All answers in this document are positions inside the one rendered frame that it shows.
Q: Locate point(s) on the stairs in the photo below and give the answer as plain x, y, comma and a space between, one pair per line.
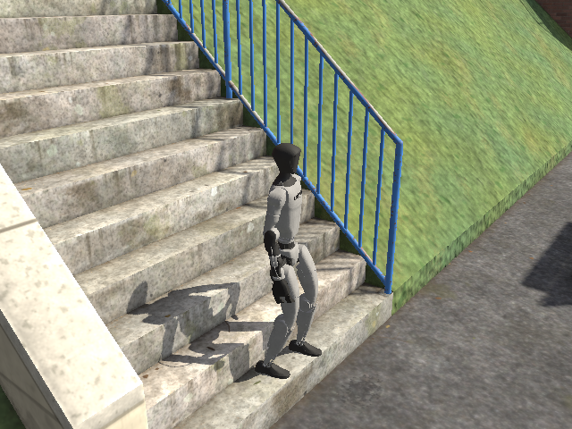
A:
154, 194

